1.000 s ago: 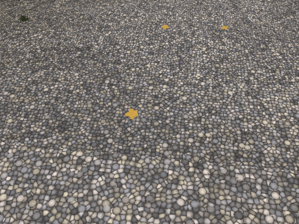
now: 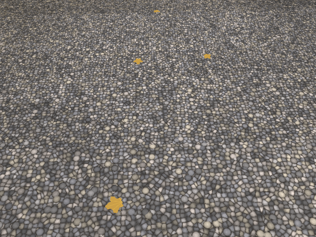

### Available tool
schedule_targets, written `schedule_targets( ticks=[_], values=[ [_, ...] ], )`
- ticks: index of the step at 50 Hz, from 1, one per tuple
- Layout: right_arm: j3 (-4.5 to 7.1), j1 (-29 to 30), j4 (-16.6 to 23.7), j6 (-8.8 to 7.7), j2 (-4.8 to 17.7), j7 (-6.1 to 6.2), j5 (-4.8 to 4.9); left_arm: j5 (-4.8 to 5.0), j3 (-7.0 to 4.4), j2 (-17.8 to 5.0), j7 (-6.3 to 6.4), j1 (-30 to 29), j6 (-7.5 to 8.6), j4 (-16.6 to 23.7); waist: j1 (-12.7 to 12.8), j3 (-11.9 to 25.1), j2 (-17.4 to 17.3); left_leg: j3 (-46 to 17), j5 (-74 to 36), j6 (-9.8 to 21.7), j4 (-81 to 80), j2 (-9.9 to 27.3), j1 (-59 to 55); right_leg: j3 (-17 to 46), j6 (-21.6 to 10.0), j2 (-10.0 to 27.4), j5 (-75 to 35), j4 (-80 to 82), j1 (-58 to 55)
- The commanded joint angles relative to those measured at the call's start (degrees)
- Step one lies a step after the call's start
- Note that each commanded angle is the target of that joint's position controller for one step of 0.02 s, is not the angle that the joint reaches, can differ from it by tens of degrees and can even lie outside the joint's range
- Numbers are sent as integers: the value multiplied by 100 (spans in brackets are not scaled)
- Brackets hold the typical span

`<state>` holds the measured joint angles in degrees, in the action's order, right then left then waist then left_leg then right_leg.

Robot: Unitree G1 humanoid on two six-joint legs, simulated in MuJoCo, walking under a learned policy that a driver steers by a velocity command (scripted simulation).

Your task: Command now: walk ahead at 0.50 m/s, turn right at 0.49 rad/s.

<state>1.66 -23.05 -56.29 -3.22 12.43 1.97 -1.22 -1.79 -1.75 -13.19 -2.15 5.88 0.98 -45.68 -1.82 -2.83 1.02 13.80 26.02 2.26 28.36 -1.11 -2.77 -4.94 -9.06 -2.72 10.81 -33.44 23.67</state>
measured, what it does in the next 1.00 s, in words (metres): goes down: left foot 0.18 m lower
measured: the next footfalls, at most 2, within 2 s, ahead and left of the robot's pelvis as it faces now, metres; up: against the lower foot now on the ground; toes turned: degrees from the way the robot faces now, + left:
left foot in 0.70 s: +0.59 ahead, +0.08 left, -0.18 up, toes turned -10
right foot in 1.14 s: +0.78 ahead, -0.12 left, -0.17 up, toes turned +3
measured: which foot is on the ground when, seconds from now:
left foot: up 0.00-0.68, down 0.70-1.00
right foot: down 0.00-0.70, up 0.72-1.00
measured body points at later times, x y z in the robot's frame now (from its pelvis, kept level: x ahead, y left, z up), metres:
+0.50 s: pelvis +0.25 -0.01 +0.00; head +0.25 -0.02 +0.45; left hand +0.24 +0.28 -0.12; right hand +0.38 -0.30 -0.10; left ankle +0.46 +0.12 -0.69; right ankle +0.09 -0.05 -0.72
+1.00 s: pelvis +0.57 +0.01 -0.16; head +0.61 +0.00 +0.29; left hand +0.78 +0.21 -0.27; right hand +0.48 -0.23 -0.30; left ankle +0.55 +0.09 -0.90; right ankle +0.71 -0.14 -0.85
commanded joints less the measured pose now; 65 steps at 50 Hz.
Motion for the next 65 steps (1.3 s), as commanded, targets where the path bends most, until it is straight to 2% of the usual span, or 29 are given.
schedule_targets(
  ticks=[1, 2, 4, 7, 12, 13, 18, 27, 29, 32, 34, 35, 36, 37, 38, 39, 40, 42, 43, 44, 47, 50, 53, 56, 57, 58, 59, 61, 65],
  values=[
    [87, 14, 628, 9, 327, -15, -59, 3, -469, -1462, 175, 1900, 97, -178, 572, 1178, 763, -323, -26, 33, 4490, 306, 2666, 2998, -943, 1844, -639, 945, -3247],
    [189, 243, 935, -31, 722, -72, -34, 206, -541, -1635, 139, 1844, 72, -115, 683, 1449, 867, -1411, 558, -108, 5261, -275, 4057, 4831, -1757, 2189, -1016, 1425, -3841],
    [255, 778, 1065, -161, 1037, -100, 83, 244, -451, -1151, 166, 1343, 52, -77, 471, 261, -7, -1683, -463, -191, 4488, 397, 4216, 3355, -1418, 1903, -1899, 1690, -2635],
    [235, 737, 1077, 97, 837, -98, -101, 245, -327, -859, 206, 1095, 161, -64, 47, 190, -102, -1624, -666, -430, 3256, 625, 3225, 2341, -833, 1174, -2637, 1905, -1684],
    [165, 1021, 1215, 363, 626, -286, -143, 200, -358, -1021, 220, 1663, 143, -201, 217, 387, 94, -1295, -1591, -476, 2683, 522, 3404, 1791, -487, 849, -3700, 1913, -1806],
    [205, 829, 1088, 361, 719, -343, -124, 77, -394, -1142, 205, 1885, 162, -227, 306, 559, 190, -1304, -2079, -338, 3111, 542, 3526, 1883, -512, 943, -3347, 1864, -1997],
    [434, 2181, 1538, 253, 1172, -349, -88, 130, -376, -1177, 321, 2681, 346, -554, 613, -250, 207, -1867, -2310, -246, 2338, 726, 5751, 2591, -553, 1251, -1516, 1941, -3320],
    [241, 2945, 1850, 24, 752, -567, -154, -48, -210, -978, 534, 2634, 501, -600, 963, -392, 101, -1585, -4697, -41, 551, 402, 4602, 2399, -395, 767, -415, 369, -2116],
    [215, 3107, 1965, -42, 729, -509, -52, -113, -186, -952, 624, 2713, 442, -657, 1080, -523, 105, -1575, -4756, -57, 12, 476, 4729, 2393, -320, 746, -521, -114, -2428],
    [129, 2430, 1730, -130, 489, -394, 23, -68, -32, -610, 602, 2811, 390, -815, 980, -308, -224, -1522, -5625, -31, -1239, 536, 2963, 1995, -64, 326, -628, -1154, -2133],
    [260, 664, 1077, -124, 779, -229, -19, -67, -35, -765, 600, 2694, 339, -935, 260, 298, -345, -1232, -5946, 25, -1725, 443, 1468, 1800, -94, 99, -1423, -3200, -2177],
    [374, -407, 647, -69, 981, -199, -147, 76, -120, -945, 565, 2565, 275, -992, -365, 623, -546, -1234, -5987, 113, -1760, 612, -59, 1375, 14, -88, -928, -4972, -1259],
    [430, -1081, 427, -41, 1344, -241, -176, 184, -167, -668, 529, 2470, 271, -961, -521, 944, -1288, -1746, -7757, 366, -645, 1234, -1588, 815, 272, -894, 3466, -7400, 457],
    [436, -1336, 466, -62, 1466, -331, -124, 554, -139, -712, 608, 3472, 317, -814, 24, 2229, -1629, -3061, -10079, 1021, 1810, 2501, -4128, 1493, 467, -701, 3915, -8464, 2298],
    [468, -1305, 548, -19, 1337, -379, 83, 418, -62, -876, 635, 3048, 311, -776, -415, 2778, -952, -3528, -9059, 1413, 1362, 2643, -4284, 1323, 511, -268, 3325, -8486, 3110],
    [545, -751, 631, 19, 1475, -267, 150, 226, 12, -887, 576, 2620, 259, -558, -298, 2733, -892, -4196, -5201, 1992, 395, 2753, -3577, 808, 608, 113, 2787, -8320, 3656],
    [437, -286, 802, 40, 1051, -135, 6, -112, 32, -828, 475, 1830, 251, -473, -294, 1901, -252, -4473, -2159, 1998, -630, 2436, -1917, 735, 593, 457, 2040, -7479, 3615],
    [260, -104, 619, -93, 867, -105, -37, -283, -32, -796, 291, 944, 174, -131, 125, 512, 235, -4403, -2389, 1746, -1126, 2103, 693, 898, 627, 772, 1240, -5752, 2877],
    [225, 88, 485, -171, 831, -104, 17, -147, 59, -498, 228, 467, 92, 114, 427, -247, 128, -3761, -2903, 1469, -1575, 1538, 2260, 806, 824, 860, 861, -4054, 2040],
    [246, 184, 466, -213, 900, -135, -8, -169, 107, -349, 171, 469, 100, 135, 457, -275, -94, -3290, -3486, 1368, -1724, 1104, 2839, 622, 932, 767, 324, -3165, 1223],
    [238, 316, 554, -189, 765, -221, 108, -6, 188, -183, 92, 696, 224, 37, 544, 496, -824, -2545, -4909, 1160, -1410, 680, 2786, 534, 938, 530, -1032, -1604, -223],
    [262, -100, 556, -62, 743, -259, 229, 35, 165, -308, 132, -135, 190, 220, 194, 401, -465, -2911, -4173, 1007, -1293, 792, 2045, 521, 954, 438, -1343, -881, -46],
    [319, -556, 508, 82, 857, -242, 82, 7, 150, -362, 161, -742, 193, 475, -71, 119, -402, -3410, -3380, 950, -1034, 893, 1428, 558, 928, 312, -548, -260, 136],
    [361, -487, 595, 115, 984, -183, 16, -18, 30, -587, 193, 215, 383, 249, 402, 287, -229, -3574, -2776, 778, -45, 594, 1717, 802, 718, 219, 130, 716, -1397],
    [310, -366, 790, 48, 754, -212, 80, -116, -90, -1030, 280, 1116, 472, 140, 781, 939, 416, -3048, -2175, 593, 1343, 212, 2278, 1851, 410, 1284, 694, 960, -2612],
    [236, -837, 946, 12, 346, -213, 228, -111, -243, -1572, 372, 1617, 379, 85, 662, 1602, 1457, -2007, 460, 415, 3021, -577, 3650, 3870, -244, 2718, 1182, 1403, -3957],
    [351, -614, 949, 79, 949, -185, 60, 8, -280, -1346, 380, 1645, 260, -17, 695, 1300, 937, -1780, 900, 406, 3719, -333, 4524, 4620, -511, 2878, 1810, 1547, -3638],
    [326, 7, 992, 125, 686, -280, -41, -16, -133, -638, 293, 1149, 248, 12, 507, 130, 145, -1970, -48, 335, 3901, 35, 4600, 3313, -333, 2223, 1119, 1819, -2475],
    [325, -32, 921, 288, 566, -306, -103, 47, -135, -486, 237, 1186, 452, -233, 110, 112, 599, -1949, -655, 84, 3256, 112, 3711, 1814, -86, 1611, -1521, 1985, -1625]
  ],
)
Keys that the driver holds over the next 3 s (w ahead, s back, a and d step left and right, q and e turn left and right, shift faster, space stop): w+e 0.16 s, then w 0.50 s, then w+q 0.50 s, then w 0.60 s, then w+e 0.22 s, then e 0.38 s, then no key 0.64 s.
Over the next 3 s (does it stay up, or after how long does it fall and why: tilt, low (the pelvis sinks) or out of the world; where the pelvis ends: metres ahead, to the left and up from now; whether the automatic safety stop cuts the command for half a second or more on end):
stays up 1.30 0.08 -0.33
